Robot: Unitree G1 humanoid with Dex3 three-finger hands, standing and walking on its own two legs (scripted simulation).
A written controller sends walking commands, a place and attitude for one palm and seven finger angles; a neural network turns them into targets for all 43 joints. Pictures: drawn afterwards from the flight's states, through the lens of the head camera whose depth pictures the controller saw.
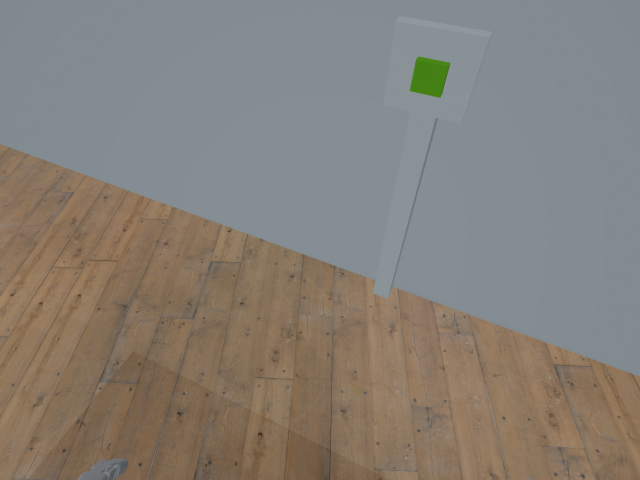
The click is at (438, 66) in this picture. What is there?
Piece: button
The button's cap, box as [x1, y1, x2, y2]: [410, 56, 449, 97]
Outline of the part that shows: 418,56 415,62 410,90 439,97 442,92 449,63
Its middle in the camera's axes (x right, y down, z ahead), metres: +0.22 -0.33 +0.80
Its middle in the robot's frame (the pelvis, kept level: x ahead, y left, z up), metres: +0.85 -0.18 +0.10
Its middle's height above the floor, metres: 0.88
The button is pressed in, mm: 0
